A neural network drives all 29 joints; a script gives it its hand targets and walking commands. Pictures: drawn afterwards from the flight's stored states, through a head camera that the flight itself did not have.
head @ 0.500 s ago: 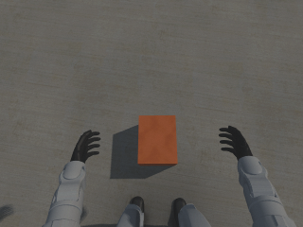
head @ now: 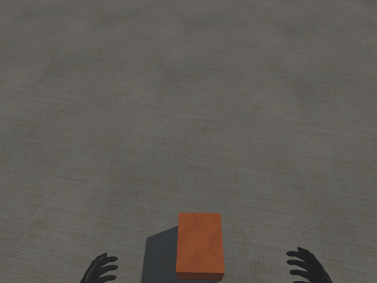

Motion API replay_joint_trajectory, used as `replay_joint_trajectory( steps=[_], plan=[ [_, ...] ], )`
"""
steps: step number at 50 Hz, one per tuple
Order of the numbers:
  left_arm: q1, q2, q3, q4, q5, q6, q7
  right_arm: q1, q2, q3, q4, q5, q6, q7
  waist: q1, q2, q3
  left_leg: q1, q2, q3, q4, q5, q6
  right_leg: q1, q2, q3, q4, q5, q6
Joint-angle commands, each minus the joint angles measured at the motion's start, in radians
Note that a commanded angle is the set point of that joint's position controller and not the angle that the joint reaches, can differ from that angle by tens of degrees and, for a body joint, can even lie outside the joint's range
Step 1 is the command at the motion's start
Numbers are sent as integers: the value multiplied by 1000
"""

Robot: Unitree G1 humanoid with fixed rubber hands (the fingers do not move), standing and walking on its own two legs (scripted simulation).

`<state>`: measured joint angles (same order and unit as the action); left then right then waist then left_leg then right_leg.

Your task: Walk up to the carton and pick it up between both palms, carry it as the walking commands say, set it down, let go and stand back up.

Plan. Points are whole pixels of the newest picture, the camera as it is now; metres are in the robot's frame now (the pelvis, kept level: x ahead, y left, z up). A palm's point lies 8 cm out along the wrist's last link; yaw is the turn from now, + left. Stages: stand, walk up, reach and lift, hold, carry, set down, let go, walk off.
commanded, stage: let go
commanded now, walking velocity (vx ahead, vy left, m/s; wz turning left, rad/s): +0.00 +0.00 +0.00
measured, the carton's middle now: (199, 245) +0.42 -0.01 -0.70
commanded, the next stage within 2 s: stand in 0.32 s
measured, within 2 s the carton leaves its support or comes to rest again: neither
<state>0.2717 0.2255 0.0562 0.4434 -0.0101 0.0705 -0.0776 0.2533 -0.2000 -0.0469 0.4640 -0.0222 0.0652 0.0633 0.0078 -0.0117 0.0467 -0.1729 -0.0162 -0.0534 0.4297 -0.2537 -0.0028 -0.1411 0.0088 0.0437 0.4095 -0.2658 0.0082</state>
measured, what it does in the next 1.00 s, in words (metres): stands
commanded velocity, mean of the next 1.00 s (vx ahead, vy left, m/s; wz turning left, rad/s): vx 0.00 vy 0.00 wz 0.00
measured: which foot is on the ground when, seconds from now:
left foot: down 0.00-1.00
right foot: down 0.00-1.00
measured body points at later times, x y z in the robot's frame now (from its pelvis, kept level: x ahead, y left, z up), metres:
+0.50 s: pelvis +0.00 +0.00 +0.00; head +0.03 +0.01 +0.45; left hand +0.14 +0.28 -0.11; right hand +0.14 -0.28 -0.11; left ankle -0.02 +0.12 -0.74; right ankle -0.03 -0.13 -0.74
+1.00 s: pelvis +0.01 +0.00 +0.00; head +0.02 +0.02 +0.45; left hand +0.11 +0.29 -0.13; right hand +0.12 -0.29 -0.11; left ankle -0.02 +0.12 -0.74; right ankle -0.03 -0.13 -0.74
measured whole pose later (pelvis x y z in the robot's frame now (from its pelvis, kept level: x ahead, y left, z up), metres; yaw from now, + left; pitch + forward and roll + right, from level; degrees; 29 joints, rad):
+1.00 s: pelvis +0.01 +0.00 +0.00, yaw +0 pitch +0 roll +0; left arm 0.18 0.33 0.02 0.89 0.04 0.02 0.03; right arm 0.13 -0.32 -0.02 0.92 -0.03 0.01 -0.02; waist 0.01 -0.02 0.03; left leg -0.15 -0.02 -0.04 0.43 -0.26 0.00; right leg -0.12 0.01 0.05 0.39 -0.27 0.02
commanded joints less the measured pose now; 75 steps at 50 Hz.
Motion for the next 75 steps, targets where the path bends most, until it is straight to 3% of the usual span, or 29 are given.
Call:
replay_joint_trajectory(
  steps=[1,2,3,4,5,7,8,10,14,15,19,20,21,22,25,28,30,35,41,42,43,59,62,63,64,69,70,72,75],
  plan=[
    [-100,59,7,-151,-15,13,-13,-74,-77,-24,-111,2,17,8,-28,-18,-4,104,-23,50,-69,66,-23,-19,31,-59,-70,43,2],
    [-134,39,-12,-193,-3,11,-17,-103,-73,-37,-121,-3,19,11,-31,56,33,54,-21,46,-77,49,-33,-12,34,-59,-61,49,0],
    [-100,46,5,-148,4,30,-15,-105,-76,-38,-131,-3,24,11,0,15,-3,80,-32,46,-58,127,-29,-10,39,-63,-56,104,-5],
    [-75,68,25,-137,19,36,-14,-78,-89,-48,-138,-10,34,12,4,63,16,91,-32,58,-65,67,-28,33,39,-66,-58,71,-4],
    [-84,68,20,-145,16,40,-9,-116,-85,-38,-155,-11,41,20,11,-40,-31,98,-21,45,-77,68,-18,33,48,-83,-46,60,11],
    [-33,97,45,-117,31,44,-5,-36,-112,-65,-135,-21,40,1,-22,12,3,125,-39,60,-52,179,-26,24,49,-69,-47,157,9],
    [-70,83,40,-161,34,41,0,-75,-106,-53,-150,-8,34,7,1,51,-46,163,-31,37,-48,223,-37,18,44,-68,-41,166,3],
    [-96,87,17,-137,32,49,2,-92,-94,-40,-134,-11,49,12,-27,1,36,124,-18,37,-77,103,-14,3,48,-77,-39,87,13],
    [-115,83,0,-169,29,61,1,-96,-94,-24,-151,-4,62,6,1,51,41,96,-18,39,-70,148,-19,26,53,-68,-26,117,-2],
    [-96,171,24,11,48,28,57,-102,-226,-40,43,-6,28,-53,-3,32,-4,-1,39,10,-2,195,-39,-62,-26,6,-10,139,25],
    [-99,186,19,70,57,-20,95,-142,-191,-23,113,-22,-26,-77,-14,38,-62,-26,61,-28,-42,99,-25,-31,-29,10,0,72,26],
    [-49,207,33,80,47,-30,101,-122,-223,-28,119,-20,-31,-74,17,-5,-90,-14,50,-11,1,180,-19,-20,-44,21,-3,144,18],
    [-71,196,15,101,53,-34,103,-136,-202,-23,139,-16,-38,-75,-7,-35,-92,15,39,-1,-11,183,-28,-52,-40,17,-17,156,36],
    [-83,221,27,109,45,-37,104,-165,-210,-21,153,-22,-37,-72,10,28,-98,0,52,11,25,277,-19,-31,-40,47,17,244,13],
    [-104,189,14,148,52,-53,103,-145,-199,-15,205,-14,-53,-81,-6,2,-146,9,52,-8,17,219,-19,15,-45,37,-7,210,23],
    [-70,236,20,219,47,-56,108,-110,-240,-23,258,-16,-58,-85,-21,-17,-169,86,67,-18,36,361,-1,-7,-69,62,20,356,15],
    [-91,220,8,227,51,-60,102,-152,-244,-18,277,-9,-60,-87,-15,65,-183,68,81,-18,21,355,-10,17,-67,51,10,295,8],
    [-67,275,15,301,60,-62,122,-149,-264,-16,329,-15,-51,-96,8,-35,-109,68,83,-33,26,344,-9,-6,-70,35,-7,369,9],
    [-87,259,5,338,43,-76,106,-145,-279,-17,363,-15,-58,-93,-14,67,-105,44,87,-23,-5,346,2,21,-79,53,-26,313,8],
    [-107,256,4,342,52,-77,110,-140,-280,-7,372,-7,-53,-94,-8,-28,-97,55,83,-41,-16,337,0,14,-69,42,-18,293,14],
    [-80,256,4,339,46,-75,109,-141,-302,-23,388,-18,-54,-101,4,25,-87,50,88,-38,-20,326,7,24,-76,41,-31,296,3],
    [-98,279,-9,433,43,-78,111,-180,-296,-3,432,-12,-82,-87,11,-11,-61,60,102,-67,-66,276,20,25,-102,64,-76,264,-9],
    [-141,245,-13,425,41,-71,102,-143,-334,-16,466,-7,-74,-100,-20,-10,-95,92,98,-58,-88,244,10,11,-85,54,-80,187,0],
    [-107,294,-7,434,29,-76,108,-181,-332,-9,457,-11,-72,-89,8,11,-117,106,105,-50,-68,289,6,33,-90,57,-84,239,-1],
    [-124,291,-6,434,34,-78,108,-147,-335,-14,458,-10,-76,-95,-19,20,-90,73,94,-72,-70,267,15,48,-89,75,-79,240,-7],
    [-108,302,-4,477,41,-73,105,-191,-318,-4,482,-6,-81,-90,17,32,-81,54,102,-77,-106,228,15,58,-93,64,-87,159,-15],
    [-122,295,-7,467,40,-70,103,-158,-315,-11,477,-5,-79,-92,-16,-2,-34,62,104,-62,-110,249,7,18,-93,69,-91,173,-5],
    [-106,291,-8,470,37,-77,104,-158,-305,2,496,-1,-77,-89,14,6,-26,51,105,-67,-105,248,16,23,-92,74,-85,192,-13],
    [-107,330,-5,485,38,-84,106,-173,-313,-5,492,7,-77,-83,-16,26,-55,77,108,-79,-114,216,11,32,-105,73,-96,178,-8]
  ],
)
